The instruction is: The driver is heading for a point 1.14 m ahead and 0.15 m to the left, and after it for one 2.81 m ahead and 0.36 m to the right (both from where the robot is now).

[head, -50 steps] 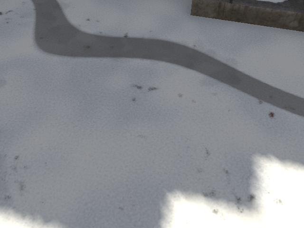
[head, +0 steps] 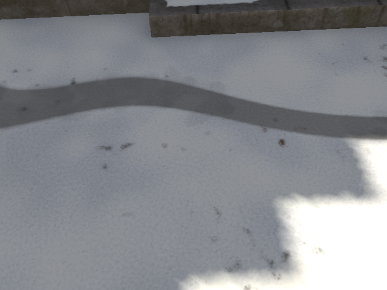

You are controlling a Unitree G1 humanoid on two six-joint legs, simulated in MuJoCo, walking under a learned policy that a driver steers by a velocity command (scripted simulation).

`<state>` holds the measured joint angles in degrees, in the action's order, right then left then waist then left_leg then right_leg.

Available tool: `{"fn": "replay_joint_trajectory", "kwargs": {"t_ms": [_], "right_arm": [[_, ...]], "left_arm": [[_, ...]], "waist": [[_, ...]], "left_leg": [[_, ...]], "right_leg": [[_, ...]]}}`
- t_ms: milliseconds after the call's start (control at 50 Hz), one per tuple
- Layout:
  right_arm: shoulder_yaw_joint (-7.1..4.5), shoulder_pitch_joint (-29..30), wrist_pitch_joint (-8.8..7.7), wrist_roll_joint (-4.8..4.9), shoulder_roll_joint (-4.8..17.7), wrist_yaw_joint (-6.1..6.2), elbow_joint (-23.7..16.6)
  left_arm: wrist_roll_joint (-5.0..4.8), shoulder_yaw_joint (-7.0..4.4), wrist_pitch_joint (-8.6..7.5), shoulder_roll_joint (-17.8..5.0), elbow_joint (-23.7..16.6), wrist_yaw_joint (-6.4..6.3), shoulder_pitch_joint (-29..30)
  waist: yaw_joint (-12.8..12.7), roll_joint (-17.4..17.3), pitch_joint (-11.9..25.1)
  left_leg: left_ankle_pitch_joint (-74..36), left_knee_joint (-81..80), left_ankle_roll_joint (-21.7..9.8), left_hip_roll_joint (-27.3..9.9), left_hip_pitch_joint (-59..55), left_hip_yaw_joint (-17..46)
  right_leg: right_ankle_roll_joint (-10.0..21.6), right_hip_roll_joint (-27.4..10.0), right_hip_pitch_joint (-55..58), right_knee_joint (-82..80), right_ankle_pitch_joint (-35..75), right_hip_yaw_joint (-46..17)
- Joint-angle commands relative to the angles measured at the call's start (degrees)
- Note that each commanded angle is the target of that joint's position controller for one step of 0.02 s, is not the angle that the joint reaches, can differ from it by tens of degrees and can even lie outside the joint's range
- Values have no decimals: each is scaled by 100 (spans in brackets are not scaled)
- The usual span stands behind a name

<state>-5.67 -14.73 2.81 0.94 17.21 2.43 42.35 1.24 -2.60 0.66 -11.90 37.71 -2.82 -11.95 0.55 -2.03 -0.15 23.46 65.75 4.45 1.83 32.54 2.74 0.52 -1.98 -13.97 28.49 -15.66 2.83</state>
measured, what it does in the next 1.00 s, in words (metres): walks ahead: left foot, then right foot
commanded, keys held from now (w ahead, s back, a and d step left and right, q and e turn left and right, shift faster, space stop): w+q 0.10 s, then q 0.42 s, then e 0.06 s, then w+e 0.42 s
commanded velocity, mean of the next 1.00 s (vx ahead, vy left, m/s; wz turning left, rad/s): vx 0.16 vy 0.00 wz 0.21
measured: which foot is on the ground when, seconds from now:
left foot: up 0.00-0.18, down 0.20-0.70, up 0.72-1.00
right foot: down 0.00-0.20, up 0.22-0.66, down 0.68-1.00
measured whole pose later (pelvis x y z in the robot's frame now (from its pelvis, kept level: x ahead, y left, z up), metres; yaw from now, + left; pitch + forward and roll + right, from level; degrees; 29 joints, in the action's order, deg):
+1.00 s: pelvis +0.14 +0.07 +0.01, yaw +12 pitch +3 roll +1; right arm -3.5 -5.6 -5.1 0.7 15.7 -1.1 36.8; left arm -1.3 -3.7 -1.5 -14.7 41.7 -1.1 -23.8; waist -4.9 -1.1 -0.4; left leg 13.8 35.7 2.5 0.5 27.2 3.8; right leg 1.7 2.7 -9.3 22.9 -15.9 -9.9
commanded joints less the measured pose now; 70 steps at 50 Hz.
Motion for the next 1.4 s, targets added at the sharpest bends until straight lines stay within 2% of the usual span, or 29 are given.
{"fn": "replay_joint_trajectory", "kwargs": {"t_ms": [20, 100, 140, 200, 220, 240, 260, 300, 320, 360, 520, 580, 620, 660, 700, 720, 740, 760, 820, 920, 980, 1040, 1060, 1080, 1100, 1120, 1160, 1220, 1400], "right_arm": [[10, 483, -30, -16, 166, -41, -670], [105, 769, -101, 46, 144, -311, -1000], [69, 705, -137, 28, 254, -376, -1007], [-75, -289, -138, -28, 484, -317, -745], [-244, -626, -139, -26, 1105, -216, -810], [-297, -739, -211, -133, 1522, -233, -909], [-197, -723, -308, -168, 1169, -265, -973], [-92, -52, -350, -73, 904, -203, -1061], [-49, 276, -318, -3, 829, -169, -1136], [-5, 439, -284, -77, 804, -111, -1185], [-97, 235, -156, -27, 1007, -15, -1081], [-9, 399, -130, -71, 814, -52, -1053], [118, 301, -155, -65, 526, -102, -919], [130, 143, -227, -93, 585, -171, -827], [218, 97, -378, -227, 323, -179, -849], [212, -31, -470, -170, 234, -167, -997], [117, 485, -555, -71, 605, -123, -1104], [33, 912, -611, 46, 823, -128, -1204], [58, 1017, -763, -51, 551, -236, -1141], [204, 1316, -897, -107, -12, -344, -1038], [142, 1475, -916, 21, 168, -371, -1087], [7, 1026, -957, 65, 383, -339, -990], [-58, 642, -963, 56, 482, -295, -914], [-145, -161, -969, -13, 733, -224, -824], [-254, -731, -906, -196, 1275, -211, -705], [-240, -703, -896, -191, 1129, -261, -658], [-61, -281, -886, -110, 511, -243, -710], [28, 42, -885, -175, 258, -234, -616], [-61, -209, -873, -78, 685, -157, -56]], "left_arm": [[-59, -261, -64, -820, -365, -98, 178], [-160, -432, -102, -1278, -176, -44, -189], [-192, -454, -132, -1334, -123, 24, -82], [-249, -399, -130, -1124, 26, 87, -113], [-24, -269, -169, -719, -141, 128, -18], [33, -202, -241, -656, -564, 101, 572], [-65, -291, -265, -978, -540, 111, 776], [-83, -350, -224, -1084, -356, 91, 642], [-21, -365, -192, -1123, -342, 46, 596], [-2, -344, -190, -992, -247, 43, 367], [-75, -237, -233, -811, -370, 84, 876], [-115, -225, -259, -858, -282, 169, 730], [-139, -163, -295, -720, -281, 274, 723], [-192, -184, -366, -748, -239, 327, 596], [-176, -248, -467, -1092, -243, 298, 123], [-143, -399, -459, -1592, -62, 291, -237], [-168, -397, -470, -1467, -5, 328, -764], [-156, -341, -517, -1314, 32, 327, -962], [-176, -306, -513, -1208, -75, 237, -686], [-229, -337, -345, -1206, -96, 125, -637], [-279, -405, -289, -1361, -87, 147, -837], [-314, -384, -261, -1262, -132, 153, -706], [-290, -335, -272, -1078, -162, 161, -676], [-238, -228, -304, -728, -253, 180, -568], [-325, -116, -367, -385, -499, 156, -776], [-417, -222, -397, -860, -482, 147, -963], [-316, -309, -355, -1132, -346, 193, -594], [-284, -301, -318, -933, -363, 279, -301], [-248, -89, -339, -570, -714, 507, 973]], "waist": [[-204, 993, 241], [-414, 1219, 204], [-332, 1081, -46], [122, 582, 405], [129, -892, 661], [339, -1845, 652], [518, -1010, 683], [130, -301, 356], [2, -305, 260], [-175, -416, 427], [32, -557, 487], [72, -650, 663], [114, -633, 706], [49, -599, 335], [-24, 29, 294], [146, 1396, 222], [-331, 1658, -82], [-503, 1312, -321], [-332, 844, -201], [-359, 1002, 37], [-411, 1087, 59], [-43, 1013, 156], [154, 950, 276], [521, 506, 741], [511, -1116, 1256], [388, -1404, 877], [327, -573, -35], [139, -486, -255], [357, -169, -454]], "left_leg": [[-349, -480, 134, -332, 485, -146], [277, -1904, -240, -406, -304, -559], [92, -2618, -465, -302, -694, -715], [-1339, -4116, -789, -60, -2493, -608], [-3216, -4282, -1208, -1335, -3574, 1186], [-3629, -4556, -2520, -2430, -3698, 3029], [-3221, -4703, -2673, -2363, -3596, 2912], [-2776, -4628, -2029, -1738, -3064, 1954], [-2988, -4656, -1865, -1569, -2818, 1741], [-3786, -4615, -1793, -1308, -2444, 1387], [-3295, -4305, -1764, -1143, -2318, 1797], [-3687, -4038, -1710, -1231, -2336, 1723], [-2310, -4151, -1652, -1175, -2126, 1761], [-525, -4250, -1527, -988, -1723, 1841], [369, -3265, -1176, -540, -1219, 1362], [679, -2240, -743, 235, -151, 193], [1176, -1413, -521, 182, 753, 73], [1214, -734, -498, -11, 1258, 320], [55, -670, -481, -338, 1242, 317], [-909, -2500, -179, 13, -388, -239], [-1113, -3271, -135, 124, -940, -136], [-1556, -3956, -283, 54, -2024, -36], [-1509, -4111, -406, -135, -2651, 24], [-1078, -4200, -716, -928, -3790, 767], [715, -4843, -1421, -2237, -4853, 2981], [1871, -5240, -1784, -2612, -4520, 4142], [802, -5226, -1534, -2096, -3731, 2715], [-1118, -5434, -1323, -1604, -3004, 1232], [-2751, -5640, -1304, -1527, -2938, -488]], "right_leg": [[1052, -1324, 686, -1017, 1202, -750], [1103, -1583, 488, -1393, -868, -963], [1099, -1584, 314, -1198, -202, -801], [488, -1208, -262, 297, 829, -26], [-139, -638, -1582, 2244, -590, 642], [-453, 256, -3133, 3465, -2385, 190], [-458, 48, -3284, 4164, -2294, -481], [-381, -150, -3245, 4051, -1249, -610], [-432, -175, -3127, 3821, -836, -628], [-517, -23, -2584, 3781, -268, -537], [-628, 291, -2021, 1893, 21, -684], [-529, 202, -1417, 1412, 0, -566], [-367, 168, -751, 827, 131, -431], [-113, 355, -102, -1, 329, -194], [370, -437, 579, -253, 400, -1347], [1169, -1058, 1054, -789, -668, -2742], [1838, -1695, 1202, -1484, -1590, -4325], [1895, -1813, 1267, -1670, -1942, -4624], [1440, -1223, 1160, -1689, -1323, -3517], [1147, -388, 249, -1534, 275, -2119], [1172, -514, 57, -1375, 7, -2468], [915, -443, -282, -978, -257, -2735], [740, -271, -565, -585, -324, -2643], [464, 50, -1199, 669, -687, -2227], [166, 695, -2605, 2501, -1697, -1302], [59, 334, -3320, 3616, -1763, -1218], [25, -17, -3493, 4192, -759, -1145], [-23, -294, -3134, 4040, -7, -1017], [-104, -304, -2798, 1778, 1623, -453]]}}
Keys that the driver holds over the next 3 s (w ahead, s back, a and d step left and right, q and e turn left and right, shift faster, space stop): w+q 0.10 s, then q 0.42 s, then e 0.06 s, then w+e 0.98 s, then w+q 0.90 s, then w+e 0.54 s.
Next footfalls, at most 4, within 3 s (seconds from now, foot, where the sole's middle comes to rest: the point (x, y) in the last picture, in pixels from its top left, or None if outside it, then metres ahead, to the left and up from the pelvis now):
0.20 left None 0.03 0.13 -0.78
0.68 right None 0.16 -0.05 -0.78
1.08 left None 0.26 0.23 -0.78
1.58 right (220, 270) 0.57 -0.03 -0.78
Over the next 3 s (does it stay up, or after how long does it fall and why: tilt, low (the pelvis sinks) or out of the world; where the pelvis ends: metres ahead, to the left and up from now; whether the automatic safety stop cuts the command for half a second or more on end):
stays up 1.22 0.07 0.01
